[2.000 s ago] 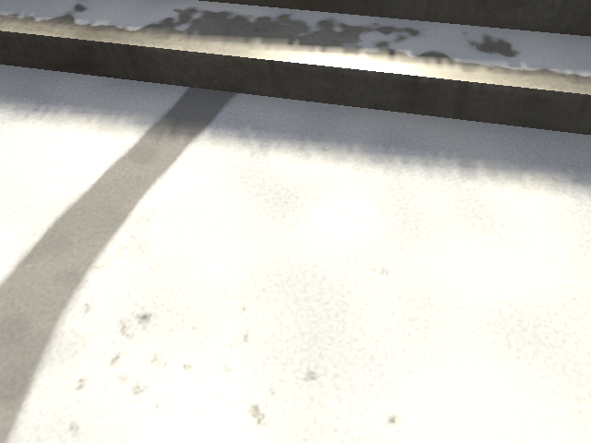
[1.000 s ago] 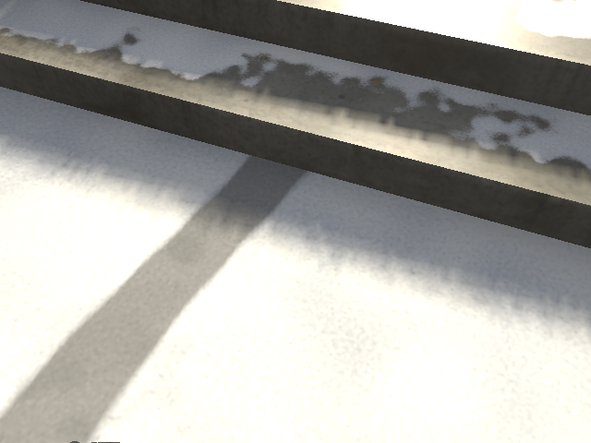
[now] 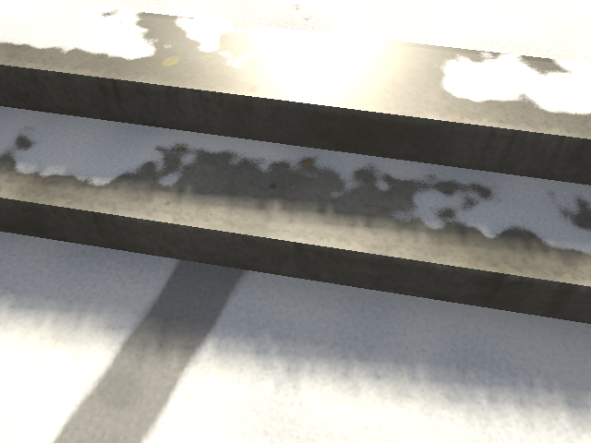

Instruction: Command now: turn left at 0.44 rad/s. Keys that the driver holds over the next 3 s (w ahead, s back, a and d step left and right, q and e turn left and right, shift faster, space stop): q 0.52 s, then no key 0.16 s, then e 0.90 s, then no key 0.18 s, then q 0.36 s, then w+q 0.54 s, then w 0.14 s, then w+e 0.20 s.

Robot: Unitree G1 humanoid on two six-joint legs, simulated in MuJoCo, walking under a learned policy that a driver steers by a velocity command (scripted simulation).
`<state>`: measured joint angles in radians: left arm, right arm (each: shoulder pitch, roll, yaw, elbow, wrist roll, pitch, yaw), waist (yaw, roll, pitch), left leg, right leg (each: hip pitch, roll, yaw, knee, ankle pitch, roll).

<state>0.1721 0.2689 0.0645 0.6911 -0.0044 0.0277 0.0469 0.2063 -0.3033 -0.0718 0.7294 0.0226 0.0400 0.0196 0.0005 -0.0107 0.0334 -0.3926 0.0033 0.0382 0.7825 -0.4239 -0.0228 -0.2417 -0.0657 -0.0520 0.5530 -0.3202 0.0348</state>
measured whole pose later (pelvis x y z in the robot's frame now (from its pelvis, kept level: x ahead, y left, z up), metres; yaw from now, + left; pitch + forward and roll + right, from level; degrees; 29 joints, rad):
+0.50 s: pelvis +0.01 +0.01 +0.01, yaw +18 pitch +2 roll -2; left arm 0.12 0.29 0.08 0.72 -0.01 -0.01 0.03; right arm 0.18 -0.31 -0.07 0.63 0.01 0.05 -0.03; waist -0.03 0.00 0.03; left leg -0.31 -0.13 -0.21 0.49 -0.20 0.06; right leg -0.39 0.04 0.12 0.70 -0.36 0.09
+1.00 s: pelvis +0.00 +0.00 +0.01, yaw +17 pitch +1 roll +1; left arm 0.19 0.29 0.06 0.73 -0.02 0.00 0.01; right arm 0.19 -0.26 -0.06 0.69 -0.02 0.04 -0.04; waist 0.02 -0.03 0.05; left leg -0.20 -0.01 -0.03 0.48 -0.29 0.00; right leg -0.37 0.03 0.09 0.76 -0.45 0.02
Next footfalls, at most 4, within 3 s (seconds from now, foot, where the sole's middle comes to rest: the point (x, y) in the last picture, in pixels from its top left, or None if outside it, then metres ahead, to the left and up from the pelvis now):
0.04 left None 0.05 0.11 -0.77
0.58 right None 0.10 -0.10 -0.77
0.88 left None -0.02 0.13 -0.77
1.24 right None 0.07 -0.12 -0.77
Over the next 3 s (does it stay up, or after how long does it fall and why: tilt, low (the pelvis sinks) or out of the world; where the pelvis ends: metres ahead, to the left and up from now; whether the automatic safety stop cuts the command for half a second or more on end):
stays up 0.33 0.07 0.01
